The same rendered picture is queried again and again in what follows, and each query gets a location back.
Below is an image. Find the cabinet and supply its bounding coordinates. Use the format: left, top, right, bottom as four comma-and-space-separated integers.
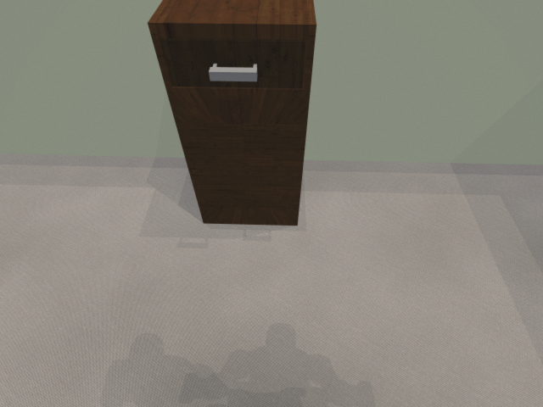
148, 0, 316, 226

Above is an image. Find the handle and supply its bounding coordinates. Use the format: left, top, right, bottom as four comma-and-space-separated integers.
209, 64, 258, 81

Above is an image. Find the drawer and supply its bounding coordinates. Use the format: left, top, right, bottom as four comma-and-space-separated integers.
161, 38, 305, 88

